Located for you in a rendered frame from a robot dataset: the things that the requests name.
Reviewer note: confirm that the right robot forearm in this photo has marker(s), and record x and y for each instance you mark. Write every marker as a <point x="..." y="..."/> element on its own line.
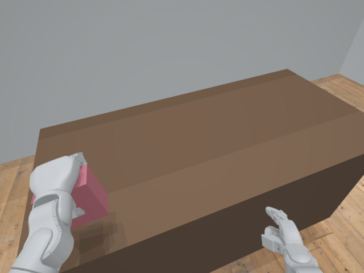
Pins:
<point x="298" y="259"/>

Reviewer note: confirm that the table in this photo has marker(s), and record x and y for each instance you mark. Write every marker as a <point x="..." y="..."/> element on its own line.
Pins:
<point x="189" y="177"/>

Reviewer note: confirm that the left robot forearm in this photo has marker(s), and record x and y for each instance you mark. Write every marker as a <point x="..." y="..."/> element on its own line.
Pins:
<point x="49" y="242"/>

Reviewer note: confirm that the left robot hand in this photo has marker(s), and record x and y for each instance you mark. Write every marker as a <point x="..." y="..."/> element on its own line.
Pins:
<point x="59" y="174"/>

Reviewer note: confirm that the sponge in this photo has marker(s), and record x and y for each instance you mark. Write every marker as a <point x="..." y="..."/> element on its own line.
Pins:
<point x="89" y="195"/>

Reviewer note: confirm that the right robot hand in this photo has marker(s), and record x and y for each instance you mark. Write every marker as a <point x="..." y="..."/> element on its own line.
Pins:
<point x="276" y="239"/>

